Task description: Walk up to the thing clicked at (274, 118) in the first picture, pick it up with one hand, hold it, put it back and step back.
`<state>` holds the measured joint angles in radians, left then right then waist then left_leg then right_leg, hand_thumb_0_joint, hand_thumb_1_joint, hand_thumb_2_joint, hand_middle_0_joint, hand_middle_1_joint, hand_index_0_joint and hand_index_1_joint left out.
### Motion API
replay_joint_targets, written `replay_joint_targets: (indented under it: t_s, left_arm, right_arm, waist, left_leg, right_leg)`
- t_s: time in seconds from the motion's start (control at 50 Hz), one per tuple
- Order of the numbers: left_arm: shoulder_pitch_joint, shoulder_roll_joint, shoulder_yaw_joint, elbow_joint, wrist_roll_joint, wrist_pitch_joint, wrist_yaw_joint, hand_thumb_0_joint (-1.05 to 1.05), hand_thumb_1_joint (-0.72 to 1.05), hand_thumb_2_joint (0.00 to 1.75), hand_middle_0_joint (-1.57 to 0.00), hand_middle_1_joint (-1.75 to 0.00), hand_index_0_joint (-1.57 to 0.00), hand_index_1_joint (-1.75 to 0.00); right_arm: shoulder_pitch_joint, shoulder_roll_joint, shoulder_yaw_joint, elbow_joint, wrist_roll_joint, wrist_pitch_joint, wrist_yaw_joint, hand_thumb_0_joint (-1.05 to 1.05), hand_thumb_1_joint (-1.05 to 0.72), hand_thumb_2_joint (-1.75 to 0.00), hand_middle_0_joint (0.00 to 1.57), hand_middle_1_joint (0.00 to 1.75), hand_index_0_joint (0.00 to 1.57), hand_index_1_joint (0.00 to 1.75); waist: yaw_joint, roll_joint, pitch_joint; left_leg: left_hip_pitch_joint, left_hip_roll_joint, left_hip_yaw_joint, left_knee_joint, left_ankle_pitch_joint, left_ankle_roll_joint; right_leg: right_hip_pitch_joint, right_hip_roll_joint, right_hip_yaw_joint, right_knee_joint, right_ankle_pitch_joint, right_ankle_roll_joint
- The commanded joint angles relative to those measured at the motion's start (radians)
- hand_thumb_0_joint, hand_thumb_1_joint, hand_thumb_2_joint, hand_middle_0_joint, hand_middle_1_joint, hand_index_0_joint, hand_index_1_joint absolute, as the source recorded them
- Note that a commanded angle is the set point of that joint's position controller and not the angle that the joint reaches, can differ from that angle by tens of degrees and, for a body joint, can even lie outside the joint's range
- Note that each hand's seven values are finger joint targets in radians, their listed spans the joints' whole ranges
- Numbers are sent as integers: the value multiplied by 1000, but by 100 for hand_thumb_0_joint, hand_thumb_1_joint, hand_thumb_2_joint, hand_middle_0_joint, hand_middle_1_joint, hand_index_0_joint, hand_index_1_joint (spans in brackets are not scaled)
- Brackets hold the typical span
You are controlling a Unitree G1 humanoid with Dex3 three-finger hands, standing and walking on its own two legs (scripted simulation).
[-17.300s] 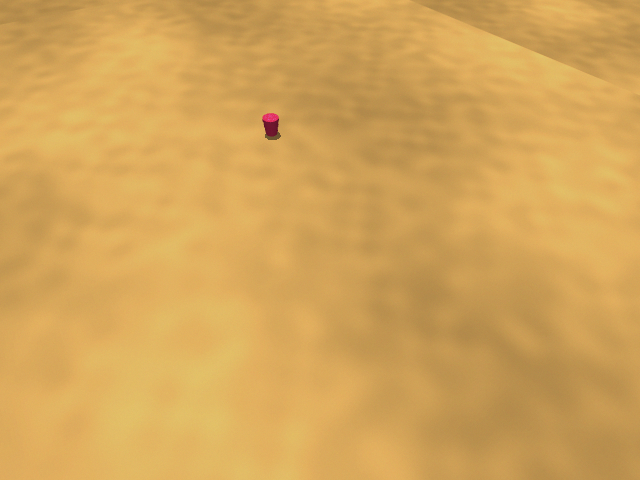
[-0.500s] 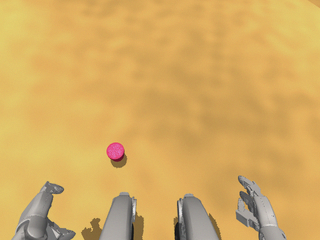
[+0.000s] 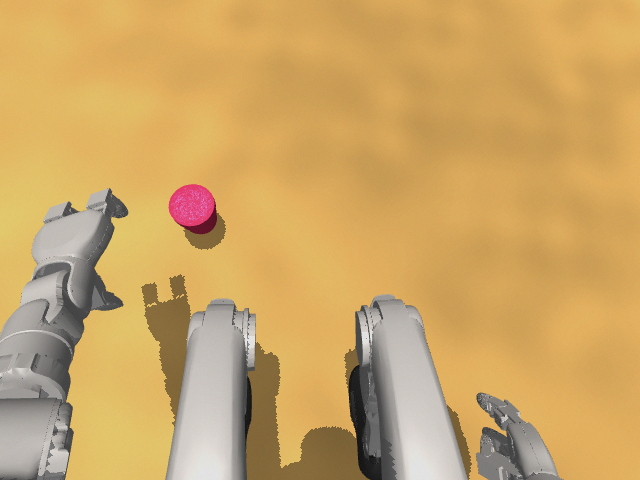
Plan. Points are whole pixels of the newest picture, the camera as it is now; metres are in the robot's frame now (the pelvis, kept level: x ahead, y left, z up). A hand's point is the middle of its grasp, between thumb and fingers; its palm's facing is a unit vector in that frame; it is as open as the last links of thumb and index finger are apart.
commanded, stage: rise first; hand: left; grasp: from above
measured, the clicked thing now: (197, 213) +0.54 +0.22 -0.38
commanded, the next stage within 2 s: none
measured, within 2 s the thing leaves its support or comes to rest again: neither
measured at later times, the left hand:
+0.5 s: hand (130, 235) +0.44 +0.28 -0.21, palm faces -0.47 -0.03 -0.88, open 14.1 cm
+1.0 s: hand (148, 225) +0.47 +0.26 -0.25, palm faces -0.47 -0.03 -0.88, open 14.0 cm
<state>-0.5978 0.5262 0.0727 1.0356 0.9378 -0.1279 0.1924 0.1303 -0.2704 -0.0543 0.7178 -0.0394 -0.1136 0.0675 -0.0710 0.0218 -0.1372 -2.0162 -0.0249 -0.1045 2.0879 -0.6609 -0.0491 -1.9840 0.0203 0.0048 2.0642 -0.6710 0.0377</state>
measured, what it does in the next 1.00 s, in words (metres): lowers itself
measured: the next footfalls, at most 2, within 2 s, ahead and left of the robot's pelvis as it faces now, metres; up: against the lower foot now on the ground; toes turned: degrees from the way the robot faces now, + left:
none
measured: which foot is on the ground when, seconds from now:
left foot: down 0.00-1.00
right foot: down 0.00-1.00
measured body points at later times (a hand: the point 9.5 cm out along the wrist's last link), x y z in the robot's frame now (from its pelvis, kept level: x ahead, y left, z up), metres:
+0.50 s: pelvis +0.00 +0.01 -0.05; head +0.22 +0.06 +0.33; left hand +0.46 +0.28 -0.16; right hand +0.07 -0.27 -0.17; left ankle +0.09 +0.14 -0.39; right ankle +0.09 -0.13 -0.39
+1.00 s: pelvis +0.01 +0.01 -0.08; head +0.25 +0.05 +0.30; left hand +0.49 +0.26 -0.20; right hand +0.05 -0.26 -0.19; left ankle +0.09 +0.14 -0.39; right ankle +0.09 -0.13 -0.39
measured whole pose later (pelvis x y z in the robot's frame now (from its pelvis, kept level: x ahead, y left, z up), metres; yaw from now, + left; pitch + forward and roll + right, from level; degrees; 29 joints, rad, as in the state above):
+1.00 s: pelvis +0.01 +0.01 -0.08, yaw -4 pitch +36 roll -7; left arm -0.93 0.67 0.08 1.43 1.26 -0.20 0.40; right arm 0.15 -0.25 0.02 0.75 -0.13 -0.03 0.13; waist -0.21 0.00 -0.09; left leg -2.28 -0.04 -0.14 2.34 -0.70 -0.04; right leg -2.21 0.04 -0.02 2.28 -0.70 0.06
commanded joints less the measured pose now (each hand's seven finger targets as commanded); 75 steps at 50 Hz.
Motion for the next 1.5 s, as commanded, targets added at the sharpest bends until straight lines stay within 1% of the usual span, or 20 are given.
replay_joint_targets:
  t_s: [0.0, 0.04, 0.18, 0.38, 0.4, 0.5, 0.62, 0.68, 0.7, 0.76, 0.78, 0.86, 0.9, 1.02, 1.14, 1.16, 1.2, 1.22, 1.32, 1.48]
  left_arm:
    - [-298, 310, 63, -71, 64, -40, 67, 0, -54, 102, -6, -104, -7, -104]
    - [-363, 299, 38, -70, 92, -51, 77, 0, -54, 102, -6, -103, -6, -102]
    - [-421, 348, 44, 31, 188, -64, 128, 0, -54, 103, -6, -101, -6, -100]
    - [-521, 336, 17, 116, 273, -78, 187, 0, -54, 102, -6, -101, -7, -100]
    - [-531, 359, 28, 106, 283, -79, 193, 0, -54, 102, -6, -101, -7, -100]
    - [-571, 334, 6, 162, 313, -81, 215, 0, -54, 101, -6, -101, -7, -100]
    - [-597, 343, 8, 225, 317, -76, 235, 0, -54, 101, -6, -102, -7, -101]
    - [-623, 359, 19, 230, 321, -71, 244, 0, -54, 101, -6, -102, -7, -101]
    - [-615, 328, 1, 249, 322, -67, 242, 0, -53, 101, -7, -102, -8, -101]
    - [-631, 383, 35, 230, 319, -65, 251, 0, -53, 100, -7, -104, -8, -102]
    - [-612, 359, 20, 265, 320, -63, 248, 0, -54, 101, -7, -103, -8, -102]
    - [-618, 351, 16, 275, 316, -64, 249, 0, -54, 100, -7, -104, -8, -103]
    - [-646, 390, 37, 257, 322, -68, 253, 0, -54, 101, -7, -104, -7, -103]
    - [-629, 367, 23, 291, 313, -67, 251, 0, -53, 99, -7, -105, -8, -103]
    - [-648, 405, 42, 274, 318, -73, 260, 0, -54, 100, -7, -103, -8, -102]
    - [-680, 416, 40, 242, 315, -77, 261, 0, -54, 100, -7, -104, -8, -103]
    - [-653, 385, 21, 300, 318, -74, 258, 0, -55, 102, -9, -102, -9, -103]
    - [-698, 416, 34, 257, 315, -80, 262, 0, -53, 101, -8, -103, -9, -103]
    - [-685, 419, 28, 287, 319, -75, 264, 0, -53, 101, -9, -103, -10, -103]
    - [-710, 404, 1, 338, 321, -63, 255, 0, -54, 101, -8, -106, -9, -105]
  right_arm:
    - [140, -185, -73, -63, -4, -3, -13, 0, -90, -91, 20, 30, 20, 30]
    - [150, -191, -68, -54, -10, 10, -9, 0, -90, -90, 20, 30, 20, 30]
    - [167, -202, -54, -30, -29, 48, 5, 0, -90, -90, 20, 30, 20, 30]
    - [187, -206, -38, -4, -54, 67, 27, 0, -90, -90, 20, 30, 20, 30]
    - [182, -209, -41, -9, -53, 68, 27, 0, -90, -90, 20, 30, 20, 30]
    - [198, -207, -32, 4, -65, 71, 34, 0, -90, -90, 20, 30, 20, 30]
    - [194, -207, -22, 6, -75, 71, 41, 0, -90, -91, 20, 30, 20, 30]
    - [197, -209, -19, 10, -80, 69, 41, 0, -90, -90, 20, 30, 20, 30]
    - [206, -207, -14, 13, -82, 70, 42, 0, -90, -90, 20, 30, 20, 30]
    - [209, -208, -11, 19, -84, 70, 44, 0, -91, -91, 20, 30, 20, 30]
    - [216, -206, -6, 15, -87, 70, 47, 0, -91, -91, 20, 30, 20, 30]
    - [206, -204, -3, 16, -85, 73, 46, 0, -91, -91, 20, 30, 20, 30]
    - [219, -210, -2, 18, -87, 75, 47, 0, -91, -91, 20, 30, 20, 30]
    - [227, -214, 6, 19, -91, 77, 50, 0, -91, -90, 20, 30, 20, 30]
    - [238, -225, 14, 23, -96, 79, 55, 0, -91, -90, 20, 30, 20, 30]
    - [226, -223, 11, 24, -92, 79, 55, 0, -91, -90, 20, 30, 20, 30]
    - [226, -219, 15, 23, -92, 80, 55, 0, -91, -90, 20, 30, 20, 30]
    - [228, -227, 17, 23, -94, 79, 55, 0, -91, -90, 20, 30, 20, 30]
    - [229, -227, 24, 25, -97, 80, 55, 0, -91, -90, 20, 30, 20, 30]
    - [228, -243, 35, 20, -96, 78, 53, 0, -91, -90, 20, 30, 20, 30]
  waist:
    - [-24, 37, -627]
    - [-43, 95, -620]
    - [-63, 151, -597]
    - [-99, 211, -614]
    - [-86, 214, -637]
    - [-117, 195, -620]
    - [-126, 216, -597]
    - [-127, 234, -620]
    - [-147, 211, -611]
    - [-126, 230, -649]
    - [-144, 209, -632]
    - [-140, 225, -613]
    - [-145, 228, -634]
    - [-162, 200, -611]
    - [-161, 237, -634]
    - [-146, 260, -653]
    - [-167, 225, -602]
    - [-172, 241, -620]
    - [-164, 232, -640]
    - [-192, 247, -571]
  left_leg:
    - [356, -13, 100, -200, 34, 79]
    - [365, -12, 92, -188, 40, 74]
    - [346, -14, 85, -143, 71, 73]
    - [345, -13, 69, -94, 125, 69]
    - [358, -12, 68, -94, 124, 68]
    - [328, -10, 76, -50, 152, 76]
    - [295, -7, 66, -52, 97, 74]
    - [321, -2, 64, -34, 128, 71]
    - [307, -6, 68, -23, 137, 76]
    - [303, -5, 76, -7, 164, 78]
    - [289, -6, 78, -2, 163, 80]
    - [283, -5, 70, -10, 132, 76]
    - [273, -7, 73, 3, 138, 79]
    - [255, -5, 73, 25, 158, 82]
    - [267, -5, 72, 33, 183, 78]
    - [271, -5, 75, 28, 180, 76]
    - [248, -3, 73, 37, 158, 80]
    - [237, -4, 75, 43, 157, 82]
    - [230, -4, 78, 47, 162, 83]
    - [224, -3, 65, 43, 133, 78]
  right_leg:
    - [328, 15, -75, -264, 26, -66]
    - [264, 13, -88, -225, 47, -70]
    - [184, 13, -110, -155, 88, -76]
    - [120, 14, -130, -82, 153, -79]
    - [112, 15, -130, -78, 152, -81]
    - [110, 16, -129, -68, 189, -73]
    - [66, 16, -137, -47, 140, -76]
    - [59, 14, -134, -33, 171, -75]
    - [72, 18, -135, -38, 186, -72]
    - [97, 19, -132, -28, 210, -72]
    - [109, 19, -133, -34, 213, -69]
    - [67, 21, -138, -26, 180, -74]
    - [89, 20, -137, -23, 190, -73]
    - [91, 19, -136, -21, 215, -66]
    - [105, 21, -141, -6, 239, -68]
    - [101, 25, -139, -1, 234, -74]
    - [83, 25, -142, -11, 219, -70]
    - [95, 26, -141, -8, 221, -70]
    - [124, 30, -141, -10, 230, -66]
    - [65, 27, -154, 0, 203, -72]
